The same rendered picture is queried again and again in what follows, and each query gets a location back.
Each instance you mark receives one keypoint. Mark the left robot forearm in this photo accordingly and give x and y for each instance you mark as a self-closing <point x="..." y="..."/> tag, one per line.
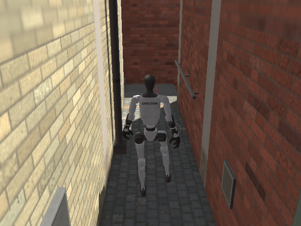
<point x="127" y="124"/>

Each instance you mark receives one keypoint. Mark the left robot upper arm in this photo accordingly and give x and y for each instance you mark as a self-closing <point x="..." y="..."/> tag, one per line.
<point x="132" y="108"/>

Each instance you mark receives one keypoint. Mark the right robot forearm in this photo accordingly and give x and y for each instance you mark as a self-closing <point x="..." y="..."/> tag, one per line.
<point x="173" y="127"/>

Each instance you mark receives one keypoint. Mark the robot left foot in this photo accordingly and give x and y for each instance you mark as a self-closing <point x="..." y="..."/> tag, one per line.
<point x="143" y="192"/>

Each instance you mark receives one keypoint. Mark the right robot upper arm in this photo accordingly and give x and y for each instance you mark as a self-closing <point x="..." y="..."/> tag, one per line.
<point x="167" y="108"/>

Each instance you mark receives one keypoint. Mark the right robot hand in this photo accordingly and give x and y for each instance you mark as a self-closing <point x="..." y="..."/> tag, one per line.
<point x="177" y="142"/>

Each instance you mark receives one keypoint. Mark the left robot hand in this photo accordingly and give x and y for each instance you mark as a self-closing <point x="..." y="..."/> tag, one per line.
<point x="128" y="133"/>

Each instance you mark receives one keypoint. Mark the robot left shin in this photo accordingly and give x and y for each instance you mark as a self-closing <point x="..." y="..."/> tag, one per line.
<point x="141" y="172"/>

